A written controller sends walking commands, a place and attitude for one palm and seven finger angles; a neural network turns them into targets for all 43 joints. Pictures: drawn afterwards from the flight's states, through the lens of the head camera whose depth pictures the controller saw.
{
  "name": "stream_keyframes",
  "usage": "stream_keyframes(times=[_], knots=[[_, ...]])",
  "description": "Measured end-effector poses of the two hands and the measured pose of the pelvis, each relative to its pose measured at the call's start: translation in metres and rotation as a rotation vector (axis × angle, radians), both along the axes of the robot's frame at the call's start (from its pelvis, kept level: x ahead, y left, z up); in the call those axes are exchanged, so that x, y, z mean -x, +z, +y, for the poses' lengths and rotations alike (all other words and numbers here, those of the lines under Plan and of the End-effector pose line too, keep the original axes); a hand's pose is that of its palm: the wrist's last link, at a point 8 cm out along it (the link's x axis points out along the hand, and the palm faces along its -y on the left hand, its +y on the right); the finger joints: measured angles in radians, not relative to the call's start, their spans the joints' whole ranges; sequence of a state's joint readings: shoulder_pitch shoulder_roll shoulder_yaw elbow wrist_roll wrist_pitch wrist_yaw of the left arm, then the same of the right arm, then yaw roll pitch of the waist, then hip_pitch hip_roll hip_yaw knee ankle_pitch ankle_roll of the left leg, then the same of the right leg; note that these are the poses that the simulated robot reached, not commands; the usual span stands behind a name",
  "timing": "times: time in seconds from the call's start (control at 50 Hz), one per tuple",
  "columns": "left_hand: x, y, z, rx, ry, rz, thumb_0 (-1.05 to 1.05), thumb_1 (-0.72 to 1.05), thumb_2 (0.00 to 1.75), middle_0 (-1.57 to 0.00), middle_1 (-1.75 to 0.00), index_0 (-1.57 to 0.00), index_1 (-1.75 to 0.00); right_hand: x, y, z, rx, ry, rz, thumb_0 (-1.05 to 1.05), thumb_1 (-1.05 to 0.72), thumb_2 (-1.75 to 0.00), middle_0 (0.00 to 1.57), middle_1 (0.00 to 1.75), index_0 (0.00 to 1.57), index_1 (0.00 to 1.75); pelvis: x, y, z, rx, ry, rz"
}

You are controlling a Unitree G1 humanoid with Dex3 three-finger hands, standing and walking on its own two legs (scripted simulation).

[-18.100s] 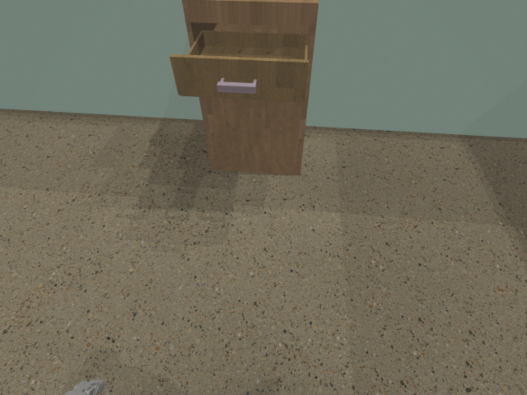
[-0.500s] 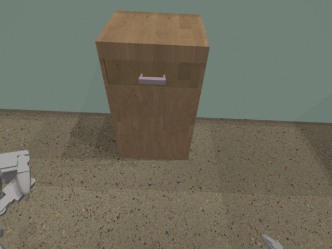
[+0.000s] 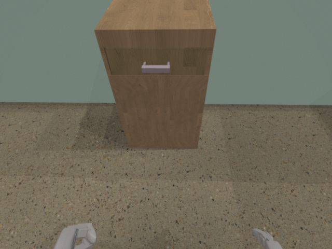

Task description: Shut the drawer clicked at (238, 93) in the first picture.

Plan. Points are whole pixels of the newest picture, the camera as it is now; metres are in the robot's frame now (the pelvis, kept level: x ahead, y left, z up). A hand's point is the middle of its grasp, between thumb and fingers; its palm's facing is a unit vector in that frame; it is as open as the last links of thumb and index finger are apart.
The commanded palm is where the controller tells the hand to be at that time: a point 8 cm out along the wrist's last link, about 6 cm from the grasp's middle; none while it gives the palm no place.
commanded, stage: let the arm hang, fingers relaxed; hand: left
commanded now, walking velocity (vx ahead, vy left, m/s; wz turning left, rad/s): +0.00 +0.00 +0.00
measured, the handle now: (156, 66) +0.86 +0.08 -0.04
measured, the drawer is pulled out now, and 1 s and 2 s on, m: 0.00 0.00 0.00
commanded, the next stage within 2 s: look to check the result in 0.90 s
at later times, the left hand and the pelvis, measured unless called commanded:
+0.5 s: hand out of the picture -0.05 +0.18 -0.15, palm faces +0.04 -0.98 -0.20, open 6.5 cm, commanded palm none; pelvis -0.01 +0.01 +0.02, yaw +0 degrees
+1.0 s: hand out of the picture -0.04 +0.15 -0.16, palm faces +0.04 -0.99 -0.16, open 7.3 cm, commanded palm none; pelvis -0.01 +0.01 +0.02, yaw -1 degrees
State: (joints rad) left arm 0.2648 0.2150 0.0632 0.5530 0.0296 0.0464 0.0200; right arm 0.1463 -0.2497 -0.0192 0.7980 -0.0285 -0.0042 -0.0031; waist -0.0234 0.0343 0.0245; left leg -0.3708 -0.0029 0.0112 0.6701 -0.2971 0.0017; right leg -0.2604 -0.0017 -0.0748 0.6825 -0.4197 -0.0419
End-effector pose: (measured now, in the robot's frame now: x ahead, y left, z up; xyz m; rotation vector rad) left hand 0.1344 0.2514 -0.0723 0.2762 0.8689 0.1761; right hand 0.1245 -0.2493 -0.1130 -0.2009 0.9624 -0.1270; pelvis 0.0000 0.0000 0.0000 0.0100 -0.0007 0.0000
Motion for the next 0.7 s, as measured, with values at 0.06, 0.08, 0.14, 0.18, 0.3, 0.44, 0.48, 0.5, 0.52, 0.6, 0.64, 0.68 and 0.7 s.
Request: stream_keyframes(times=[0.06,0.08,0.14,0.18,0.3,0.44,0.48,0.5,0.52,0.6,0.64,0.68,0.7], knots=[[0.048,-0.045,-0.024,0.085,0.022,0.216,0.01,0.91,0.90,-1.17,-1.39,-1.17,-1.37,0.024,0.002,-0.005,0.035,-0.034,0.090,0.01,-0.91,-0.90,0.20,0.30,0.20,0.30,0.001,0.002,-0.002,0.005,0.004,-0.019],[0.060,-0.051,-0.020,0.076,0.051,0.256,0.02,0.90,0.90,-1.13,-1.39,-1.14,-1.33,0.034,0.003,-0.005,0.043,-0.041,0.126,0.01,-0.91,-0.90,0.20,0.30,0.20,0.30,0.001,0.004,-0.004,0.006,0.006,-0.023],[0.096,-0.060,-0.012,0.099,0.100,0.373,0.02,0.90,0.90,-1.03,-1.30,-1.03,-1.21,0.064,0.002,-0.002,0.054,-0.050,0.242,0.00,-0.91,-0.90,0.19,0.30,0.20,0.30,0.002,0.009,-0.004,0.018,0.012,-0.026],[0.119,-0.059,-0.009,0.107,0.122,0.438,0.02,0.90,0.90,-0.95,-1.21,-0.95,-1.13,0.082,-0.001,0.002,0.048,-0.055,0.312,0.00,-0.91,-0.90,0.19,0.30,0.20,0.30,0.003,0.013,-0.003,0.025,0.014,-0.025],[0.169,-0.051,-0.008,0.109,0.156,0.578,0.01,0.91,0.90,-0.72,-0.92,-0.72,-0.88,0.124,-0.009,0.023,-0.007,-0.080,0.434,0.00,-0.91,-0.90,0.19,0.30,0.20,0.30,0.006,0.019,0.004,0.025,0.009,-0.028],[0.187,-0.046,-0.017,0.120,0.162,0.621,0.01,0.91,0.90,-0.45,-0.59,-0.45,-0.58,0.153,-0.018,0.050,-0.079,-0.104,0.483,0.00,-0.91,-0.90,0.19,0.30,0.20,0.30,0.010,0.021,0.009,0.019,-0.001,-0.041],[0.187,-0.047,-0.021,0.127,0.160,0.614,0.01,0.91,0.90,-0.38,-0.52,-0.38,-0.51,0.158,-0.020,0.056,-0.096,-0.111,0.488,0.00,-0.91,-0.90,0.19,0.30,0.20,0.30,0.010,0.021,0.010,0.018,-0.003,-0.044],[0.186,-0.048,-0.023,0.132,0.158,0.610,0.01,0.91,0.90,-0.35,-0.48,-0.36,-0.47,0.161,-0.021,0.059,-0.103,-0.114,0.490,0.00,-0.91,-0.90,0.19,0.30,0.20,0.30,0.011,0.021,0.010,0.017,-0.004,-0.045],[0.185,-0.048,-0.025,0.136,0.155,0.605,0.01,0.91,0.90,-0.33,-0.45,-0.33,-0.45,0.163,-0.021,0.062,-0.109,-0.118,0.492,0.00,-0.91,-0.90,0.19,0.30,0.20,0.30,0.011,0.021,0.011,0.017,-0.006,-0.046],[0.178,-0.051,-0.034,0.157,0.142,0.582,0.01,0.91,0.90,-0.26,-0.37,-0.26,-0.37,0.172,-0.022,0.069,-0.126,-0.134,0.498,0.00,-0.91,-0.90,0.20,0.30,0.20,0.30,0.013,0.021,0.011,0.015,-0.011,-0.046],[0.175,-0.053,-0.038,0.167,0.136,0.571,0.01,0.91,0.90,-0.24,-0.35,-0.24,-0.34,0.176,-0.022,0.071,-0.130,-0.142,0.500,0.00,-0.91,-0.90,0.20,0.30,0.20,0.30,0.013,0.021,0.011,0.014,-0.013,-0.046],[0.173,-0.054,-0.042,0.175,0.132,0.563,0.00,0.91,0.90,-0.22,-0.33,-0.23,-0.33,0.180,-0.022,0.073,-0.131,-0.149,0.504,0.00,-0.91,-0.90,0.20,0.30,0.20,0.30,0.014,0.020,0.011,0.014,-0.014,-0.045],[0.172,-0.054,-0.043,0.179,0.131,0.559,0.00,0.91,0.90,-0.22,-0.33,-0.22,-0.32,0.182,-0.022,0.073,-0.131,-0.152,0.507,0.00,-0.91,-0.90,0.20,0.30,0.20,0.30,0.014,0.020,0.011,0.013,-0.015,-0.044]])
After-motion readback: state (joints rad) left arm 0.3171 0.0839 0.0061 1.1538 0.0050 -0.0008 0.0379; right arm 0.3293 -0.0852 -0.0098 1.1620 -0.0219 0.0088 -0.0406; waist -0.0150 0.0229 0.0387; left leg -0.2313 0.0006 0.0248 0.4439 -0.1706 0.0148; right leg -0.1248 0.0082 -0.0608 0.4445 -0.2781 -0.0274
